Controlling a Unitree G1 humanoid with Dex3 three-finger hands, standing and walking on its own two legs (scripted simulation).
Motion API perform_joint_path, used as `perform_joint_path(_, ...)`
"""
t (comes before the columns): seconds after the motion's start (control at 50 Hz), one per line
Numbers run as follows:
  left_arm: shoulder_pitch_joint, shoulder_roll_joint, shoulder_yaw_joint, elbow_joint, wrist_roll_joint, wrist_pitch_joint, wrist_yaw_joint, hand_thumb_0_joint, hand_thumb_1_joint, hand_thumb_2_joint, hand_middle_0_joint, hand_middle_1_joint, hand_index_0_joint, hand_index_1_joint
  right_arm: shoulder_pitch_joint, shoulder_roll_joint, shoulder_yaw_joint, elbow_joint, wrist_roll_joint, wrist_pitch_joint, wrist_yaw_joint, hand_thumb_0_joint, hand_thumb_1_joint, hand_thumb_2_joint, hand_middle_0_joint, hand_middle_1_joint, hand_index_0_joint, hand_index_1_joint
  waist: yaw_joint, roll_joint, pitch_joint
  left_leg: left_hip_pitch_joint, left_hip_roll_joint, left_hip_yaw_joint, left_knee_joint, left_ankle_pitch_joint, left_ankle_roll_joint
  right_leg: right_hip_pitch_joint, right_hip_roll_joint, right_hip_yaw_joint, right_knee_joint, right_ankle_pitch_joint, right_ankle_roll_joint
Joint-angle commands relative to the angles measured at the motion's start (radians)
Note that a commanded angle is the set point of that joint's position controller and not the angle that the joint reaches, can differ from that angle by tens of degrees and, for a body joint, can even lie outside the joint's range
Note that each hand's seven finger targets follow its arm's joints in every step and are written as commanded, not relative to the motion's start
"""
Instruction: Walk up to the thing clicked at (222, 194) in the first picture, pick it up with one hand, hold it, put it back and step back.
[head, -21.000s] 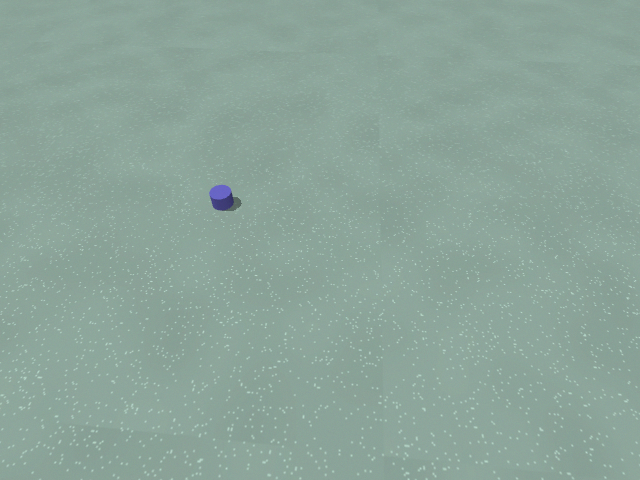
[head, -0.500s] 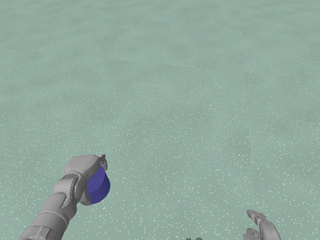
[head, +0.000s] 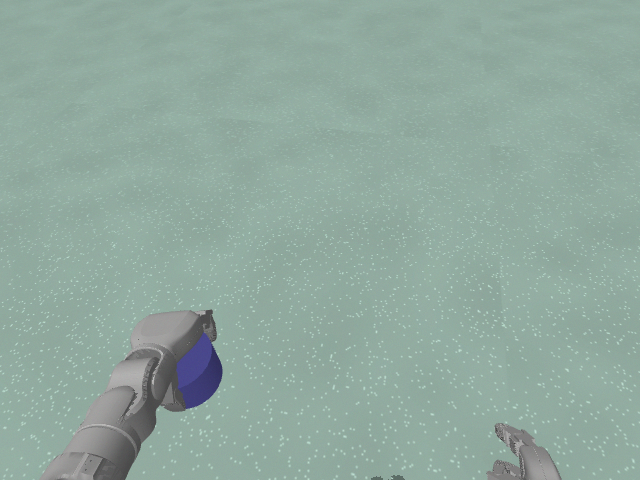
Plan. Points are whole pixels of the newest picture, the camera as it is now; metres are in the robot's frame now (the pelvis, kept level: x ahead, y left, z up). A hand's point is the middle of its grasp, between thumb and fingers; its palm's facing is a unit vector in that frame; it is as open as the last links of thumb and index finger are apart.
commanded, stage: crouch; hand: left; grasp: from above
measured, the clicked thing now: (184, 367) +0.29 +0.22 -0.08
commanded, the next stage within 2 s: none
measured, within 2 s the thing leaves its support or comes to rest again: neither
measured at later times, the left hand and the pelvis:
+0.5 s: hand (194, 388) +0.29 +0.22 -0.14, palm faces -0.49 -0.01 -0.87, open 11.9 cm; pelvis -0.01 +0.00 -0.03, yaw +1 degrees
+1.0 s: hand (233, 407) +0.34 +0.22 -0.40, palm faces -0.48 +0.00 -0.88, open 11.9 cm; pelvis -0.05 +0.01 -0.24, yaw +0 degrees
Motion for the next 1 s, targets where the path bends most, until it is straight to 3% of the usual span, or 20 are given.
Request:
perform_joint_path(0.0,-0.373,0.22,0.111,-0.237,0.0,-0.006,0.055,0.0,0.41,1.223,-0.836,-1.048,-0.823,-1.062,-0.091,-0.128,-0.044,-0.144,0.002,-0.042,-0.007,0.0,-0.91,-0.905,0.2,0.3,0.2,0.3,0.005,0.007,-0.267,0.151,-0.045,0.003,-0.048,0.166,0.017,0.037,0.052,-0.025,-0.071,0.134,-0.037)
perform_joint_path(0.02,-0.392,0.221,0.107,-0.242,0.004,-0.006,0.057,0.0,0.458,1.25,-0.84,-1.082,-0.849,-1.074,-0.091,-0.128,-0.043,-0.141,0.001,-0.042,-0.007,0.0,-0.906,-0.912,0.201,0.301,0.201,0.301,0.001,0.002,-0.259,0.153,-0.043,0.002,-0.049,0.165,0.017,0.03,0.053,-0.027,-0.072,0.133,-0.037)
perform_joint_path(0.04,-0.38,0.228,0.115,-0.241,0.006,-0.006,0.062,0.0,0.394,1.22,-0.76,-1.067,-0.769,-1.052,-0.094,-0.129,-0.045,-0.143,0.003,-0.042,-0.008,0.0,-0.88,-0.895,0.201,0.301,0.201,0.301,0.007,0.011,-0.261,0.154,-0.045,0.003,-0.051,0.162,0.017,0.033,0.051,-0.027,-0.075,0.129,-0.038)
perform_joint_path(0.16,-0.314,0.178,0.091,-0.156,0.014,-0.013,0.091,0.0,0.386,1.198,-0.823,-1.027,-0.808,-1.044,-0.081,-0.126,-0.047,-0.133,0.0,-0.036,-0.004,0.0,-0.901,-0.905,0.2,0.3,0.2,0.3,-0.007,-0.045,-0.201,0.106,-0.051,0.004,-0.041,0.131,0.022,0.005,0.047,-0.025,-0.076,0.11,-0.032)
perform_joint_path(0.18,-0.322,0.165,0.081,-0.143,0.02,-0.019,0.101,0.0,0.38,1.202,-0.828,-1.009,-0.807,-1.033,-0.073,-0.129,-0.05,-0.132,0.0,-0.034,-0.002,0.0,-0.9,-0.905,0.2,0.3,0.2,0.3,-0.022,-0.046,-0.2,0.109,-0.05,0.004,-0.037,0.13,0.021,-0.013,0.047,-0.024,-0.069,0.11,-0.033)
perform_joint_path(0.24,-0.344,0.183,0.109,-0.088,0.043,-0.035,0.157,0.0,0.361,1.195,-0.816,-0.997,-0.794,-1.022,-0.046,-0.136,-0.059,-0.104,-0.01,-0.027,0.003,0.0,-0.9,-0.904,0.2,0.3,0.2,0.3,-0.022,-0.044,-0.22,0.096,-0.046,-0.002,-0.01,0.131,0.014,-0.044,0.048,-0.029,-0.042,0.108,-0.035)
perform_joint_path(0.3,-0.397,0.154,0.086,-0.003,0.07,-0.041,0.223,0.0,0.377,1.214,-0.833,-0.985,-0.804,-1.016,-0.024,-0.136,-0.061,-0.086,-0.02,-0.024,0.013,0.0,-0.898,-0.904,0.2,0.3,0.2,0.3,-0.042,-0.05,-0.229,0.041,-0.047,-0.003,0.043,0.137,0.013,-0.099,0.045,-0.03,0.003,0.121,-0.034)
perform_joint_path(0.34,-0.423,0.169,0.102,0.066,0.086,-0.042,0.266,0.0,0.384,1.211,-0.84,-0.973,-0.811,-1.006,-0.002,-0.143,-0.069,-0.064,-0.027,-0.023,0.021,0.0,-0.898,-0.903,0.2,0.3,0.2,0.3,-0.053,-0.031,-0.246,-0.005,-0.043,-0.004,0.096,0.113,0.009,-0.164,0.046,-0.03,0.044,0.097,-0.036)
perform_joint_path(0.38,-0.488,0.127,0.077,0.112,0.104,-0.05,0.303,0.0,0.394,1.207,-0.847,-0.972,-0.818,-1.004,0.02,-0.147,-0.076,-0.044,-0.036,-0.029,0.029,0.0,-0.899,-0.903,0.2,0.3,0.2,0.3,-0.074,-0.019,-0.272,-0.061,-0.037,-0.01,0.172,0.096,0.003,-0.255,0.048,-0.033,0.116,0.082,-0.04)
perform_joint_path(0.5,-0.554,0.115,0.107,0.271,0.172,-0.074,0.418,0.0,0.477,1.16,-0.883,-0.978,-0.874,-0.99,0.093,-0.161,-0.099,-0.036,-0.065,-0.058,0.044,0.0,-0.9,-0.902,0.199,0.3,0.2,0.3,-0.096,0.031,-0.412,-0.352,-0.032,-0.025,0.472,0.022,0.001,-0.557,0.048,-0.034,0.414,0.014,-0.053)
perform_joint_path(0.56,-0.614,0.147,0.134,0.269,0.181,-0.07,0.469,0.0,0.492,1.16,-0.893,-0.984,-0.886,-0.992,0.118,-0.167,-0.106,-0.044,-0.072,-0.069,0.037,0.0,-0.902,-0.902,0.2,0.3,0.2,0.3,-0.097,0.074,-0.54,-0.445,-0.033,-0.03,0.574,-0.007,0.005,-0.654,0.05,-0.043,0.529,-0.015,-0.058)
perform_joint_path(0.62,-0.627,0.184,0.169,0.332,0.181,-0.051,0.501,0.0,0.525,1.187,-0.918,-0.988,-0.908,-1.0,0.12,-0.173,-0.109,-0.03,-0.082,-0.079,0.026,0.0,-0.901,-0.902,0.2,0.3,0.2,0.3,-0.091,0.058,-0.592,-0.598,-0.032,-0.037,0.681,-0.056,0.014,-0.757,0.055,-0.052,0.643,-0.053,-0.062)
perform_joint_path(0.66,-0.666,0.188,0.174,0.349,0.175,-0.036,0.51,0.0,0.541,1.225,-0.936,-1.003,-0.92,-1.022,0.13,-0.169,-0.105,-0.023,-0.092,-0.087,0.021,0.0,-0.901,-0.902,0.2,0.3,0.2,0.3,-0.11,0.064,-0.649,-0.682,-0.031,-0.038,0.755,-0.07,0.021,-0.807,0.053,-0.05,0.712,-0.06,-0.063)
perform_joint_path(0.7,-0.677,0.199,0.182,0.346,0.166,-0.026,0.509,0.0,0.531,1.232,-0.924,-1.018,-0.909,-1.034,0.137,-0.173,-0.107,-0.021,-0.096,-0.093,0.018,0.0,-0.901,-0.902,0.2,0.3,0.2,0.3,-0.105,0.078,-0.686,-0.73,-0.029,-0.052,0.794,-0.117,0.016,-0.88,0.049,-0.053,0.772,-0.1,-0.066)
perform_joint_path(0.76,-0.694,0.213,0.189,0.361,0.163,-0.02,0.497,0.0,0.493,1.294,-0.903,-1.053,-0.88,-1.078,0.136,-0.175,-0.109,-0.021,-0.102,-0.097,0.015,0.0,-0.9,-0.902,0.2,0.3,0.2,0.3,-0.115,0.08,-0.701,-0.819,-0.028,-0.061,0.843,-0.217,0.013,-0.964,0.043,-0.059,0.832,-0.179,-0.067)
perform_joint_path(0.78,-0.702,0.209,0.187,0.384,0.163,-0.019,0.492,0.0,0.491,1.292,-0.911,-1.044,-0.885,-1.073,0.135,-0.173,-0.107,-0.012,-0.104,-0.1,0.014,0.0,-0.901,-0.903,0.2,0.3,0.2,0.3,-0.129,0.078,-0.693,-0.868,-0.03,-0.056,0.874,-0.237,0.017,-0.994,0.043,-0.057,0.852,-0.192,-0.066)
perform_joint_path(0.82,-0.711,0.216,0.198,0.387,0.152,-0.024,0.484,0.0,0.495,1.264,-0.897,-1.043,-0.882,-1.06,0.134,-0.18,-0.107,-0.013,-0.112,-0.11,0.019,0.0,-0.899,-0.902,0.2,0.3,0.2,0.3,-0.126,0.086,-0.713,-0.889,-0.028,-0.078,0.912,-0.269,0.014,-1.075,0.039,-0.066,0.91,-0.226,-0.068)
perform_joint_path(0.86,-0.742,0.249,0.212,0.401,0.16,-0.03,0.48,0.0,0.49,1.274,-0.903,-1.033,-0.882,-1.057,0.134,-0.184,-0.101,-0.003,-0.115,-0.115,0.02,0.0,-0.9,-0.902,0.2,0.3,0.2,0.3,-0.139,0.106,-0.738,-0.927,-0.029,-0.082,0.963,-0.268,0.015,-1.134,0.039,-0.068,0.962,-0.233,-0.07)
perform_joint_path(0.94,-0.779,0.255,0.219,0.411,0.162,-0.056,0.484,0.0,0.483,1.31,-0.909,-1.035,-0.88,-1.067,0.138,-0.184,-0.093,0.003,-0.124,-0.131,0.032,0.0,-0.899,-0.902,0.2,0.3,0.2,0.3,-0.164,0.089,-0.756,-1.033,-0.035,-0.09,1.057,-0.31,0.022,-1.228,0.036,-0.078,1.041,-0.268,-0.068)
perform_joint_path(0.98,-0.82,0.294,0.235,0.394,0.173,-0.07,0.49,0.0,0.472,1.323,-0.917,-1.035,-0.881,-1.073,0.137,-0.187,-0.092,0.008,-0.128,-0.138,0.037,0.0,-0.902,-0.904,0.2,0.3,0.2,0.3,-0.157,0.117,-0.805,-1.038,-0.036,-0.087,1.099,-0.318,0.022,-1.272,0.037,-0.08,1.078,-0.277,-0.068)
